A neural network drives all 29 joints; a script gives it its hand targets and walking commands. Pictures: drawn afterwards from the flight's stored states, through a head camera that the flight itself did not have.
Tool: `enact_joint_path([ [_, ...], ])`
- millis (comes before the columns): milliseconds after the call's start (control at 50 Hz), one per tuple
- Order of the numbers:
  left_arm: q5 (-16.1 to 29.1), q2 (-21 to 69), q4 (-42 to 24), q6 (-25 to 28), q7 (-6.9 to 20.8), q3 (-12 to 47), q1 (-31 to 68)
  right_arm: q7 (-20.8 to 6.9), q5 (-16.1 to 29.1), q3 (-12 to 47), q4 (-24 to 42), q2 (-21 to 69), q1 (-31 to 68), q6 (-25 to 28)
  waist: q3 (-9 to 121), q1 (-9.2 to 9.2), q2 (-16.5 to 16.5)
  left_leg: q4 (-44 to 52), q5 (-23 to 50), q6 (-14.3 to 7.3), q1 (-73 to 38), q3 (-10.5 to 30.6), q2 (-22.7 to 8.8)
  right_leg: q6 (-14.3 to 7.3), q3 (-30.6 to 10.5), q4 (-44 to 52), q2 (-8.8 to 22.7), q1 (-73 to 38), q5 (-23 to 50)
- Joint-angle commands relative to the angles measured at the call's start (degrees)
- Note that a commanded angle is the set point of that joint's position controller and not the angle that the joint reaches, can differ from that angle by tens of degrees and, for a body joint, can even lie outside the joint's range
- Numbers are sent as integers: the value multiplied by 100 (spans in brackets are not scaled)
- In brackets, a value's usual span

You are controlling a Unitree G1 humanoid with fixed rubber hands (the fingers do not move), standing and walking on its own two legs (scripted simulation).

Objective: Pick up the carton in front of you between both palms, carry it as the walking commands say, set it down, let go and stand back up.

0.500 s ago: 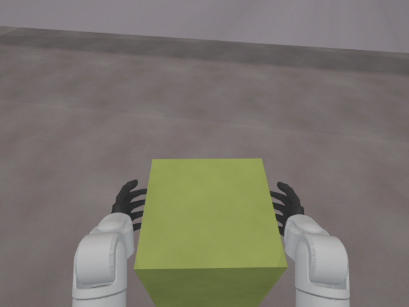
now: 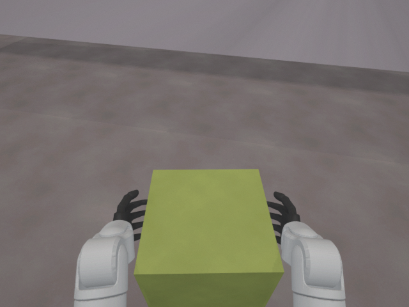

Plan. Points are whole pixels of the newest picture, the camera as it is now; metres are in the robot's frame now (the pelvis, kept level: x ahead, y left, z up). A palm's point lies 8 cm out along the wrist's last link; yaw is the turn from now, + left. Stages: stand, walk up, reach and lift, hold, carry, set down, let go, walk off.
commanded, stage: carry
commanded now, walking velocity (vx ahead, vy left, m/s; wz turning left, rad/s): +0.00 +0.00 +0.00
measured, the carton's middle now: (206, 247) +0.27 +0.00 +0.01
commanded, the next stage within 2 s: hold in 1.60 s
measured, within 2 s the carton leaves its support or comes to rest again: neither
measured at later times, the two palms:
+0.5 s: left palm (117, 256) +0.23 +0.16 +0.05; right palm (284, 258) +0.23 -0.14 +0.05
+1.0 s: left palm (114, 262) +0.22 +0.17 +0.04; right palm (280, 264) +0.22 -0.13 +0.04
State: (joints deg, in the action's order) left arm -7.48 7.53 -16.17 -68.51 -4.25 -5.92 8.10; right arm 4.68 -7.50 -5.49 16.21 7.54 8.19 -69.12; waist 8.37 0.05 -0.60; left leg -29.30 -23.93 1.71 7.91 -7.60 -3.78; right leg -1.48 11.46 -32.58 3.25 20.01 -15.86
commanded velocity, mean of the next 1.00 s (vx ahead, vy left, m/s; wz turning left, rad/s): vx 0.00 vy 0.00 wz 0.00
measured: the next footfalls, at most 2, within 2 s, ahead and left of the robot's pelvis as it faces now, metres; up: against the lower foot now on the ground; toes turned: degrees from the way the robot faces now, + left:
none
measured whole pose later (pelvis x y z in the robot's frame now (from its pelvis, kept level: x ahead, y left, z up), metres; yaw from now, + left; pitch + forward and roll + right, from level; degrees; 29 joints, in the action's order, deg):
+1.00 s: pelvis -0.06 +0.02 +0.00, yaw +0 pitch +2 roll +0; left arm -13.4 8.0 8.9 -41.9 -1.0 -9.6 11.2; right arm 1.7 -13.3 -8.8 -8.8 7.9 11.1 -42.5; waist 5.2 -0.1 -0.4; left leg -31.0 -21.0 -1.0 11.5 -9.3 -2.3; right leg -0.9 10.5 -29.7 5.1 21.7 -9.2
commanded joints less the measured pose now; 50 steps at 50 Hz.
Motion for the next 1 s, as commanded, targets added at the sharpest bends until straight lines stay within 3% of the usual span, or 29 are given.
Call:
enact_joint_path([
  [0,2310,5408,-224,98,1488,4172,2431,-1536,2307,4090,300,5336,2481,161,1213,-21,-131,27,4239,-35,-168,259,-613,-22,-529,-103,580,-1051,3427],
  [160,2062,5234,-28,641,1486,4169,2365,-1522,2043,4114,148,5168,2430,702,1161,-26,-39,95,3307,-123,17,250,-605,-26,-601,-12,645,-1094,2893],
  [280,1700,4851,350,1064,1461,3843,2152,-1485,1715,3848,-257,4828,2262,1137,1028,-16,14,258,2683,-158,161,274,-568,-24,-641,164,674,-1104,2684],
  [480,919,4486,1528,2160,1406,2890,2413,-1438,946,2905,-1430,4462,2472,2234,679,-12,12,605,1505,-246,484,354,-547,9,-698,527,669,-876,1628],
  [580,568,4651,2314,2822,1465,2387,2806,-1487,613,2417,-2183,4622,2883,2897,738,-8,37,670,1213,-273,547,378,-526,19,-722,610,663,-901,1437],
  [660,523,5019,2634,3176,1552,2370,3061,-1572,577,2428,-2491,5005,3167,3255,883,-12,57,634,1209,-298,534,396,-508,11,-732,610,668,-967,1476],
  [800,774,5264,2297,2994,1596,2797,2817,-1618,865,2894,-2142,5259,2953,3065,1145,-19,68,420,1607,-321,442,384,-497,-21,-706,502,699,-1038,1861],
  [980,818,5138,2142,2843,1591,2814,2813,-1603,870,2872,-2020,5132,2912,2904,956,-19,54,463,1485,-324,564,396,-504,16,-711,524,687,-917,1706],
])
